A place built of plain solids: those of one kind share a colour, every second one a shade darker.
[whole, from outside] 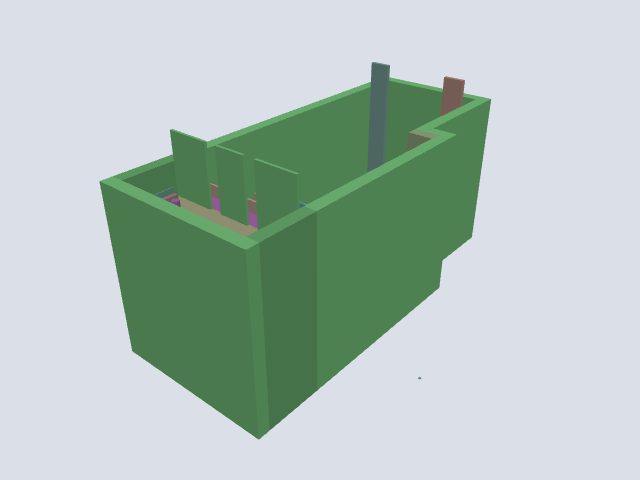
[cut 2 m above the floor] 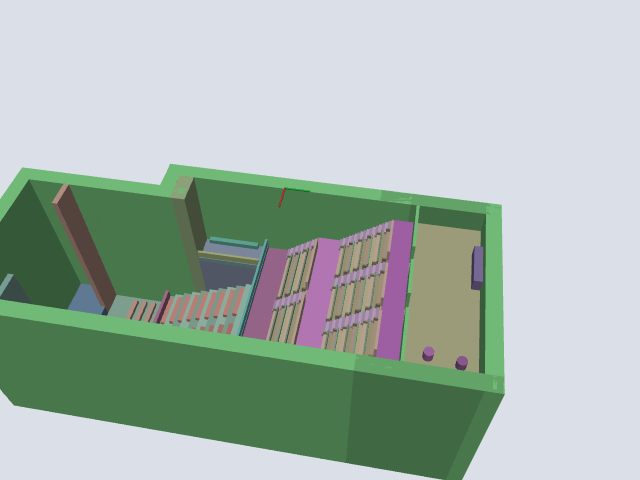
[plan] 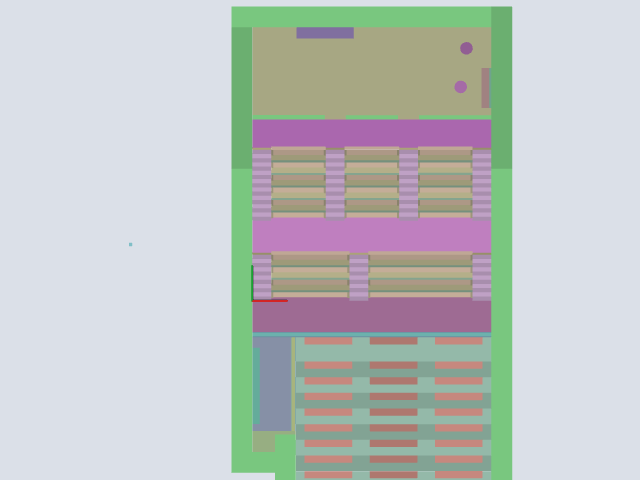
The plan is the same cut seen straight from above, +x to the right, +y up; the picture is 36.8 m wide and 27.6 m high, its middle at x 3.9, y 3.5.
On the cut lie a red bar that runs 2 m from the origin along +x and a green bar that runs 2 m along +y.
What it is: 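An old music hall's upper gallery; 10 rows of benches on tiers raked at 38 degrees, three risers of 190 mm to a row 0.72 m deep, in two banks with a cross gangway 1.75 m clear between them, a leaning rail along its front edge; 7 stepped aisles, 1.08 m broad, run down between the bench ends or along a side wall, the upper bank's to the cross gangway, the lower bank's to the front gangway, 1.80 m clear before the parapet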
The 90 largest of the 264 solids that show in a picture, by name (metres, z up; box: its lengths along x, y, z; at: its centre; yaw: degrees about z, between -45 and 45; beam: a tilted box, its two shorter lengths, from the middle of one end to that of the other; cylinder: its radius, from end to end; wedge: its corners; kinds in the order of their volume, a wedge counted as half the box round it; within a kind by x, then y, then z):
{
 "wall_plaster_1": {"box": [1.2, 13.86, 16.91], "at": [-0.59, -2.96, -5.26]},
 "wall_plaster_2": {"box": [1.2, 8.43, 16.91], "at": [-0.59, 5.79, -5.26]},
 "wall_plaster_3": {"box": [1.2, 9.33, 16.91], "at": [-0.59, 12.27, -5.26]},
 "wall_plaster_4": {"box": [3.7, 1.2, 16.91], "at": [0.66, -9.29, -5.26]},
 "wall_plaster_5": {"box": [1.2, 5.8, 16.91], "at": [1.91, -18.79, -5.26]},
 "wall_plaster_6": {"box": [1.2, 7.9, 16.91], "at": [1.91, -14.34, -5.26]},
 "wall_plaster_7": {"box": [1.2, 3.3, 16.91], "at": [1.91, -11.14, -5.26]},
 "wall_plaster_8": {"box": [1.2, 3.3, 16.91], "at": [1.91, -10.24, -5.26]},
 "wall_plaster_9": {"box": [1.2, 1.4, 16.91], "at": [1.91, -9.39, -5.26]},
 "wall_plaster_10": {"box": [1.2, 3.3, 16.91], "at": [1.91, -9.34, -5.26]},
 "wall_plaster_11": {"box": [4.16, 0.25, 19.61], "at": [2.09, 10.56, -3.91]},
 "wall_plaster_12": {"box": [3.02, 0.25, 19.61], "at": [6.88, 10.56, -3.91]},
 "wall_plaster_13": {"box": [16.14, 1.2, 16.91], "at": [6.88, 16.33, -5.26]},
 "wall_plaster_14": {"box": [13.64, 1.2, 16.91], "at": [8.13, -21.09, -5.26]},
 "wall_plaster_15": {"box": [4.16, 0.25, 19.61], "at": [11.67, 10.56, -3.91]},
 "wall_plaster_16": {"box": [1.2, 5.8, 16.91], "at": [14.35, -18.79, -5.26]},
 "wall_plaster_17": {"box": [1.2, 7.9, 16.91], "at": [14.35, -14.34, -5.26]},
 "wall_plaster_18": {"box": [1.2, 3.3, 16.91], "at": [14.35, -11.14, -5.26]},
 "wall_plaster_19": {"box": [1.2, 3.3, 16.91], "at": [14.35, -10.24, -5.26]},
 "wall_plaster_20": {"box": [1.2, 3.3, 16.91], "at": [14.35, -9.34, -5.26]},
 "wall_plaster_21": {"box": [1.2, 3.3, 16.91], "at": [14.35, -8.44, -5.26]},
 "wall_plaster_22": {"box": [1.2, 3.3, 16.91], "at": [14.35, -7.54, -5.26]},
 "wall_plaster_23": {"box": [1.2, 3.3, 16.91], "at": [14.35, -6.64, -5.26]},
 "wall_plaster_24": {"box": [1.2, 3.3, 16.91], "at": [14.35, -4.84, -5.26]},
 "wall_plaster_25": {"box": [1.2, 3.3, 16.91], "at": [14.35, -3.94, -5.26]},
 "wall_plaster_26": {"box": [1.2, 3.8, 16.91], "at": [14.35, -2.79, -5.26]},
 "wall_plaster_27": {"box": [1.2, 7.26, 16.91], "at": [14.35, 0.34, -5.26]},
 "wall_plaster_28": {"box": [1.2, 8.43, 16.91], "at": [14.35, 5.79, -5.26]},
 "wall_plaster_29": {"box": [1.2, 9.33, 16.91], "at": [14.35, 12.27, -5.26]},
 "floor_bay_tile_1": {"box": [13.74, 5.3, 13.71], "at": [6.88, 13.08, -6.86]},
 "floor_concrete_1": {"box": [3.14, 0.72, 10.86], "at": [2.66, 5.44, -8.29]},
 "floor_concrete_2": {"box": [3.14, 0.72, 11.43], "at": [2.66, 6.16, -8.0]},
 "floor_concrete_3": {"box": [3.14, 0.72, 12.0], "at": [2.66, 6.88, -7.71]},
 "floor_concrete_4": {"box": [3.14, 0.72, 12.57], "at": [2.66, 7.6, -7.43]},
 "floor_concrete_5": {"box": [3.14, 0.72, 13.14], "at": [2.66, 8.32, -7.14]},
 "floor_concrete_6": {"box": [4.5, 0.72, 8.57], "at": [3.34, 0.85, -9.43]},
 "floor_concrete_7": {"box": [4.5, 0.72, 9.14], "at": [3.34, 1.57, -9.14]},
 "floor_concrete_8": {"box": [4.5, 0.72, 9.71], "at": [3.34, 2.29, -8.86]},
 "floor_concrete_9": {"box": [3.14, 0.72, 10.86], "at": [6.88, 5.44, -8.29]},
 "floor_concrete_10": {"box": [3.14, 0.72, 11.43], "at": [6.88, 6.16, -8.0]},
 "floor_concrete_11": {"box": [3.14, 0.72, 12.0], "at": [6.88, 6.88, -7.71]},
 "floor_concrete_12": {"box": [3.14, 0.72, 12.57], "at": [6.88, 7.6, -7.43]},
 "floor_concrete_13": {"box": [3.14, 0.72, 13.14], "at": [6.88, 8.32, -7.14]},
 "floor_concrete_14": {"box": [6.0, 0.72, 8.57], "at": [9.67, 0.85, -9.43]},
 "floor_concrete_15": {"box": [6.0, 0.72, 9.14], "at": [9.67, 1.57, -9.14]},
 "floor_concrete_16": {"box": [6.0, 0.72, 9.71], "at": [9.67, 2.29, -8.86]},
 "floor_concrete_17": {"box": [3.14, 0.72, 10.86], "at": [11.1, 5.44, -8.29]},
 "floor_concrete_18": {"box": [3.14, 0.72, 11.43], "at": [11.1, 6.16, -8.0]},
 "floor_concrete_19": {"box": [3.14, 0.72, 12.0], "at": [11.1, 6.88, -7.71]},
 "floor_concrete_20": {"box": [3.14, 0.72, 12.57], "at": [11.1, 7.6, -7.43]},
 "floor_concrete_21": {"box": [3.14, 0.72, 13.14], "at": [11.1, 8.32, -7.14]},
 "floor_circ_carpet_1": {"box": [11.24, 0.9, 2.09], "at": [8.13, -10.24, -12.67]},
 "floor_circ_carpet_2": {"box": [11.24, 0.9, 2.51], "at": [8.13, -9.34, -12.46]},
 "floor_circ_carpet_3": {"box": [11.24, 0.9, 2.93], "at": [8.13, -8.44, -12.25]},
 "floor_circ_carpet_4": {"box": [11.24, 0.9, 3.35], "at": [8.13, -7.54, -12.04]},
 "floor_circ_carpet_5": {"box": [11.24, 0.9, 3.77], "at": [8.13, -6.64, -11.83]},
 "floor_circ_carpet_6": {"box": [11.24, 0.9, 4.19], "at": [8.13, -5.74, -11.62]},
 "floor_circ_carpet_7": {"box": [11.24, 0.9, 4.61], "at": [8.13, -4.84, -11.41]},
 "floor_circ_carpet_8": {"box": [11.24, 0.9, 5.03], "at": [8.13, -3.94, -11.2]},
 "floor_circ_carpet_9": {"box": [11.24, 1.4, 5.45], "at": [8.13, -2.79, -10.99]},
 "floor_mid0a_concrete_1": {"box": [13.74, 2.31, 10.29], "at": [6.88, 3.93, -8.57]},
 "floor_rear_concrete_1": {"box": [13.74, 1.63, 13.71], "at": [6.88, 9.62, -6.86]},
 "floor_hall0a_concrete_1": {"box": [13.74, 2.58, 8.0], "at": [6.88, -0.8, -9.71]},
 "floor_slipw_concrete_1": {"box": [2.5, 6.6, 8.0], "at": [1.26, -5.39, -9.71]},
 "floor_stage_floorboards_1": {"box": [11.24, 3.4, 1.5], "at": [8.13, -18.79, -12.96]},
 "wall_slipendw_plaster_1": {"box": [2.5, 1.2, 16.91], "at": [1.26, -8.09, -5.26]},
 "floor_stalls_carpet_1": {"box": [11.24, 5.5, 0.4], "at": [8.13, -14.34, -13.52]},
 "wall_prose_plaster_1": {"box": [2.14, 0.45, 19.61], "at": [12.68, -17.31, -3.91]},
 "wall_prosw_plaster_1": {"box": [2.14, 0.45, 19.61], "at": [3.58, -17.31, -3.91]},
 "step_1": {"box": [1.08, 0.3, 2.72], "at": [0.55, 7.87, -2.12]},
 "step_2": {"box": [1.08, 0.3, 2.91], "at": [0.55, 8.11, -2.03]},
 "step_3": {"box": [1.08, 0.3, 3.1], "at": [0.55, 8.35, -1.93]},
 "step_4": {"box": [1.08, 0.3, 3.29], "at": [0.55, 8.59, -1.83]},
 "step_5": {"box": [1.08, 0.3, 2.91], "at": [4.77, 8.11, -2.03]},
 "step_6": {"box": [1.08, 0.3, 3.1], "at": [4.77, 8.35, -1.93]},
 "step_7": {"box": [1.08, 0.3, 3.29], "at": [4.77, 8.59, -1.83]},
 "step_8": {"box": [1.08, 0.3, 2.91], "at": [8.99, 8.11, -2.03]},
 "step_9": {"box": [1.08, 0.3, 3.1], "at": [8.99, 8.35, -1.93]},
 "step_10": {"box": [1.08, 0.3, 3.29], "at": [8.99, 8.59, -1.83]},
 "step_11": {"box": [1.08, 0.3, 2.72], "at": [13.21, 7.87, -2.12]},
 "step_12": {"box": [1.08, 0.3, 2.91], "at": [13.21, 8.11, -2.03]},
 "step_13": {"box": [1.08, 0.3, 3.1], "at": [13.21, 8.35, -1.93]},
 "step_14": {"box": [1.08, 0.3, 3.29], "at": [13.21, 8.59, -1.83]},
 "parapet_circ_plaster_1": {"box": [11.24, 0.3, 0.9], "at": [8.13, -11.44, -11.64]},
 "counter_timber_1": {"box": [3.3, 0.65, 1.11], "at": [4.19, 15.41, 0.51]},
 "rail_lean_1": {"box": [4.5, 0.2, 1.1], "at": [3.34, 2.75, -2.88]},
 "rail_lean_2": {"box": [6.0, 0.2, 1.1], "at": [9.67, 2.75, -2.88]},
 "parapet_front_plaster_1": {"box": [13.74, 0.3, 0.5], "at": [6.88, -1.94, -5.51]},
 "rail_front_1": {"box": [13.74, 0.2, 0.65], "at": [6.88, -1.94, -4.94]},
 "form_slipw_timber_1": {"box": [0.42, 4.4, 0.49], "at": [0.22, -4.89, -5.52]}
}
